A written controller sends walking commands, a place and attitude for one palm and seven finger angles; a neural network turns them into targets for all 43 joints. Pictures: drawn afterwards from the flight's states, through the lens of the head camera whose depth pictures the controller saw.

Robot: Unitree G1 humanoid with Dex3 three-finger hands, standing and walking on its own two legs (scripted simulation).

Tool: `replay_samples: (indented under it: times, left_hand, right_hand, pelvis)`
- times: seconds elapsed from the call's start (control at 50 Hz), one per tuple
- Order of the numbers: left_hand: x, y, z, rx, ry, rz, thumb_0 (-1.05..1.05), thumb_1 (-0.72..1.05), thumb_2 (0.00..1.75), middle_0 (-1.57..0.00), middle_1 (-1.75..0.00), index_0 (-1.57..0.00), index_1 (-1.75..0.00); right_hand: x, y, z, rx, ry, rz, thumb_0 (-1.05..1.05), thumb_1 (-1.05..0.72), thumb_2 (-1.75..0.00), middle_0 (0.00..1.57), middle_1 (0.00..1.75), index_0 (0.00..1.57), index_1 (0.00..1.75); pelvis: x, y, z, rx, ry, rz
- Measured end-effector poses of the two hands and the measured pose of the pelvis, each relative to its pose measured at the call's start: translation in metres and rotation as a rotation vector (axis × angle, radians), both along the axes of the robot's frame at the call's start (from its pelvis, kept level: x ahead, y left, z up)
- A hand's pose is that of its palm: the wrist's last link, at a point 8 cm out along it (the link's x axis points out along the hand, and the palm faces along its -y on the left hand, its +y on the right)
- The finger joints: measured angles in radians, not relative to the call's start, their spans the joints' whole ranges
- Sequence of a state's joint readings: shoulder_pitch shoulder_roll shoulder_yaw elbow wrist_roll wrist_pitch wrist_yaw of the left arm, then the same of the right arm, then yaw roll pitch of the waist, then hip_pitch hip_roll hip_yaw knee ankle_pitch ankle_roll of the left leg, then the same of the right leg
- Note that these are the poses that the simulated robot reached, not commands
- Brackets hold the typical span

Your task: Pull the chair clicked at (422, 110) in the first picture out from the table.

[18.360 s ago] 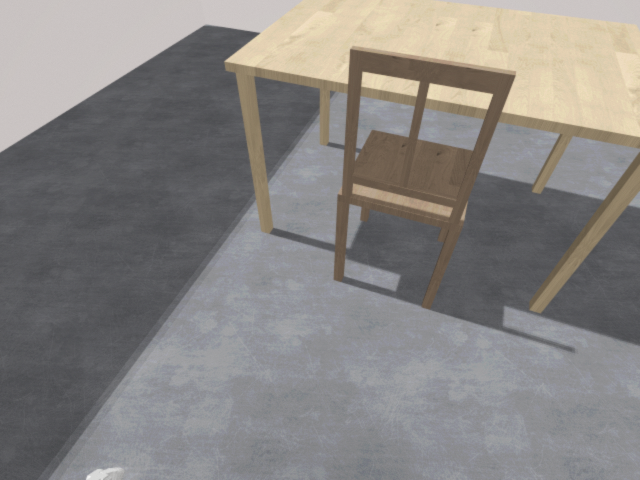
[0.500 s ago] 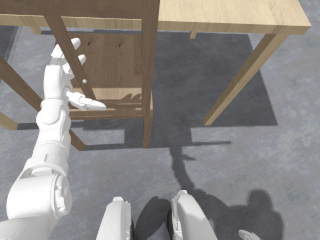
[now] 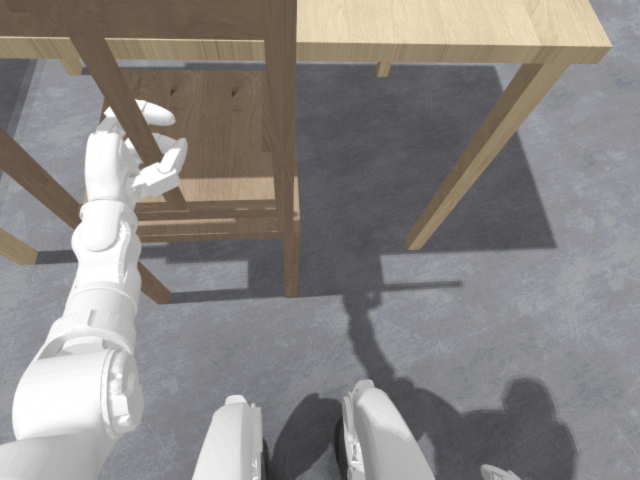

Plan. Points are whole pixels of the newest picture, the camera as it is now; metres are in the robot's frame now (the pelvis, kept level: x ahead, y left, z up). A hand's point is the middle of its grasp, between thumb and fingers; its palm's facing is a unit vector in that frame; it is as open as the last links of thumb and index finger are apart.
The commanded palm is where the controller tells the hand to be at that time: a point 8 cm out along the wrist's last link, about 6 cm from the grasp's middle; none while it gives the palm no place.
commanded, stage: hook a spindle and tug to test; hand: left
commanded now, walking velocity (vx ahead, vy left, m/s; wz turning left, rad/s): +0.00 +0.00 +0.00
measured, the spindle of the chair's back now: (145, 144) +0.51 +0.18 +0.04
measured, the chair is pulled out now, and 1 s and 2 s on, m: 0.00 0.03 0.17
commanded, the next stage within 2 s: step backward, pulling the chair out in 0.66 s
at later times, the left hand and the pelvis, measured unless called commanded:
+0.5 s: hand (165, 171) +0.48 +0.16 +0.04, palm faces +0.01 -1.00 -0.02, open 5.2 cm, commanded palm +0.43 +0.20 +0.03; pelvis +0.02 +0.00 +0.01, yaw -1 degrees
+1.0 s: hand (164, 177) +0.46 +0.15 +0.05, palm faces +0.07 -0.99 -0.10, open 5.1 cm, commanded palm +0.43 +0.20 +0.05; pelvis +0.05 +0.02 +0.09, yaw +0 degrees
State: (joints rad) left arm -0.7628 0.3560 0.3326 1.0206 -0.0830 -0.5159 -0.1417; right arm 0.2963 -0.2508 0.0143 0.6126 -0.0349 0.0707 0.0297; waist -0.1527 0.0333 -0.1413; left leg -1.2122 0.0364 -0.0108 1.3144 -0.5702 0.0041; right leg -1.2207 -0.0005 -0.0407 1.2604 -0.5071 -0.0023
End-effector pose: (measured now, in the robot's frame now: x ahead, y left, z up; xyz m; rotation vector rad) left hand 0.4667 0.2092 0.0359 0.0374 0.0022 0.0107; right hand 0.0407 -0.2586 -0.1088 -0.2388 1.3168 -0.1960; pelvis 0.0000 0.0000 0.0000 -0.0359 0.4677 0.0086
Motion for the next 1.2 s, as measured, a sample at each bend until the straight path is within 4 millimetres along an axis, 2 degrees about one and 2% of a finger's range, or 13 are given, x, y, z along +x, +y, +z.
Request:
replay_samples:
  times: [0.12, 0.48, 0.66, 0.8, 0.88, 1.02, 1.1, 1.2]
  left_hand:
    - [-0.004, 0.001, 0.001, -0.014, -0.002, 0.001, 0.01, 0.75, 0.82, -0.50, -1.44, -0.48, -1.44]
    - [-0.010, 0.000, 0.002, -0.021, 0.015, -0.003, 0.02, 0.77, 0.78, -0.43, -1.45, -0.41, -1.45]
    - [-0.025, 0.000, 0.003, -0.020, 0.017, -0.015, 0.02, 0.77, 0.78, -0.42, -1.45, -0.40, -1.45]
    - [-0.031, 0.002, 0.004, 0.003, 0.027, -0.015, 0.02, 0.75, 0.78, -0.44, -1.45, -0.41, -1.45]
    - [-0.029, -0.001, 0.018, 0.096, 0.211, 0.024, 0.01, 0.75, 0.79, -0.42, -1.39, -0.43, -1.45]
    - [-0.033, -0.008, 0.031, 0.035, 0.414, 0.084, 0.03, 0.75, 0.79, -0.29, -1.17, -0.47, -1.44]
    - [-0.035, -0.011, 0.033, 0.053, 0.441, 0.045, 0.03, 0.76, 0.78, -0.28, -1.13, -0.48, -1.44]
    - [-0.040, -0.013, 0.033, 0.077, 0.443, 0.018, 0.02, 0.75, 0.77, -0.29, -1.13, -0.50, -1.44]
  right_hand:
    - [0.004, -0.002, 0.002, 0.000, -0.013, -0.003, 0.01, -0.90, -0.90, 0.20, 0.30, 0.20, 0.30]
    - [0.032, 0.006, 0.014, 0.026, -0.080, -0.021, 0.01, -0.90, -0.90, 0.20, 0.30, 0.20, 0.30]
    - [0.057, 0.013, 0.020, 0.042, -0.110, -0.003, 0.01, -0.90, -0.90, 0.20, 0.30, 0.20, 0.30]
    - [0.077, 0.014, 0.021, 0.038, -0.138, 0.011, 0.01, -0.90, -0.90, 0.20, 0.30, 0.20, 0.30]
    - [0.084, 0.023, 0.044, 0.023, -0.119, -0.040, 0.01, -0.91, -0.90, 0.20, 0.30, 0.20, 0.30]
    - [0.085, 0.030, 0.096, -0.017, -0.109, -0.060, 0.01, -0.90, -0.90, 0.21, 0.30, 0.20, 0.30]
    - [0.074, 0.022, 0.112, -0.059, -0.099, -0.074, 0.01, -0.90, -0.90, 0.21, 0.30, 0.20, 0.30]
    - [0.056, 0.015, 0.114, -0.082, -0.066, -0.092, 0.01, -0.90, -0.90, 0.20, 0.30, 0.20, 0.30]
  pelvis:
    - [0.001, -0.001, 0.002, 0.003, -0.003, -0.005]
    - [0.019, 0.004, 0.013, 0.006, 0.001, -0.024]
    - [0.034, 0.006, 0.020, 0.006, -0.001, -0.022]
    - [0.037, 0.007, 0.023, 0.006, -0.022, -0.012]
    - [0.040, 0.011, 0.052, 0.008, -0.107, 0.002]
    - [0.050, 0.017, 0.099, 0.004, -0.178, 0.001]
    - [0.052, 0.020, 0.109, -0.009, -0.207, -0.002]
    - [0.050, 0.021, 0.112, -0.003, -0.239, -0.021]
